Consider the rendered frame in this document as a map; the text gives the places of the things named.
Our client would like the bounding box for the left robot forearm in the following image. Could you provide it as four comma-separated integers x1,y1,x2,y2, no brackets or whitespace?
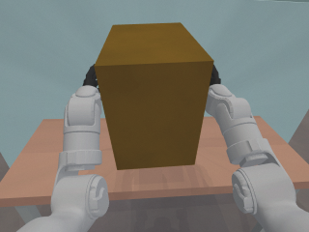
50,85,102,212

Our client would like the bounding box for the table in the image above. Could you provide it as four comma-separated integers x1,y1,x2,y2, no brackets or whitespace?
0,116,309,232

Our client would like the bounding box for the right robot hand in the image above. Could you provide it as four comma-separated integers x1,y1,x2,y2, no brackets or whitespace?
210,65,221,86

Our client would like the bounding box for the robot right upper arm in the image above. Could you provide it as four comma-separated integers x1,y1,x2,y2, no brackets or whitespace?
232,162,309,232

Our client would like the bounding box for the right robot forearm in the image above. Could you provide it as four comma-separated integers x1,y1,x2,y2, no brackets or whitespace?
205,84,296,202

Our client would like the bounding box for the robot left upper arm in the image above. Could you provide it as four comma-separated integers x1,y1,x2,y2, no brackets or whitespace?
16,174,109,232

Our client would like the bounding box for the left robot hand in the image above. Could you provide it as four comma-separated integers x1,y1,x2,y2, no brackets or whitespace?
82,64,101,100

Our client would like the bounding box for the carton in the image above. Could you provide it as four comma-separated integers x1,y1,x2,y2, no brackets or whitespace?
94,22,214,170

